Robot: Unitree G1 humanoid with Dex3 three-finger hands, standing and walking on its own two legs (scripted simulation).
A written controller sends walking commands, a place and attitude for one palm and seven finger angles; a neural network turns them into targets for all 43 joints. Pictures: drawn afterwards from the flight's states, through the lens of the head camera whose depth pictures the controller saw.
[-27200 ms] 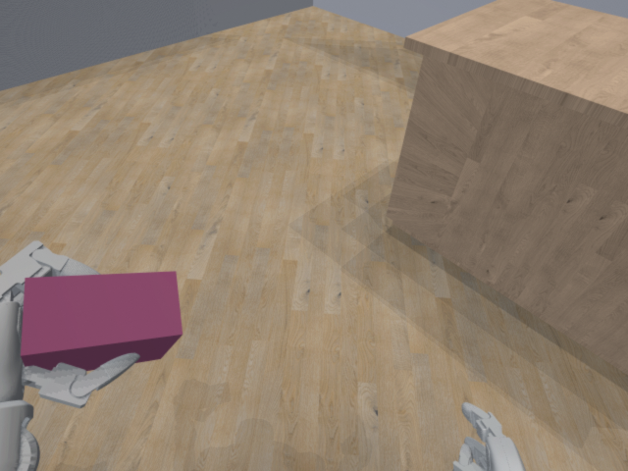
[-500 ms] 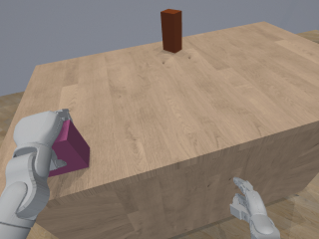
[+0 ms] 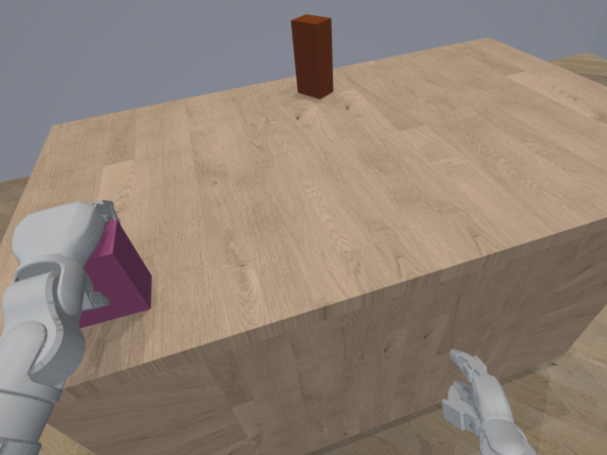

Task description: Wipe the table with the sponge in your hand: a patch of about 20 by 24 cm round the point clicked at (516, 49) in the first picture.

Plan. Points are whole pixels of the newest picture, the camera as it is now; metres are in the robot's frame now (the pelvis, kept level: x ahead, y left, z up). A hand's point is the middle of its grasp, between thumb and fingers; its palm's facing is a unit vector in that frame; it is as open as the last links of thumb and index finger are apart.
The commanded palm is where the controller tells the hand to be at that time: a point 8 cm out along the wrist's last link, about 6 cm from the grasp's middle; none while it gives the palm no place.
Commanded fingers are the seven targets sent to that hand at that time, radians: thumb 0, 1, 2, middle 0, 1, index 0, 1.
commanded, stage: wipe forward along the first lane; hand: left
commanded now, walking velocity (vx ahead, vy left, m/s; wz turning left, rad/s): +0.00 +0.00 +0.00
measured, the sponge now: (99, 285) +0.27 +0.33 +0.11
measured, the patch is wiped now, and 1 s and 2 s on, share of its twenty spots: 0.10 0.30 0.40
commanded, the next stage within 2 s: slide across to the middle lane in 1.36 s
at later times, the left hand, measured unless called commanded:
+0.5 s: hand (88, 236) +0.31 +0.35 +0.15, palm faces -0.03 +0.00 -1.00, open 10.1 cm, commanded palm +0.29 +0.35 +0.18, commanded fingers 0.00 0.10 1.30 -1.20 -1.60 -1.20 -1.60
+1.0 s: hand (84, 214) +0.35 +0.38 +0.15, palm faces -0.06 +0.01 -1.00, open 10.1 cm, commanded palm +0.34 +0.38 +0.18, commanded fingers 0.00 0.10 1.30 -1.20 -1.60 -1.20 -1.60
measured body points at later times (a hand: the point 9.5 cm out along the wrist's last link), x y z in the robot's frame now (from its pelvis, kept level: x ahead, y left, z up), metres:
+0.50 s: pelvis -0.01 -0.01 -0.01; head -0.02 -0.05 +0.44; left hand +0.31 +0.34 +0.21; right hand +0.17 -0.26 -0.11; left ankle +0.01 +0.11 -0.74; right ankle +0.02 -0.06 -0.74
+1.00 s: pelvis -0.01 +0.02 +0.00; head +0.00 -0.01 +0.44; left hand +0.35 +0.38 +0.21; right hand +0.15 -0.23 -0.12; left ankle +0.01 +0.11 -0.74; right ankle +0.02 -0.06 -0.74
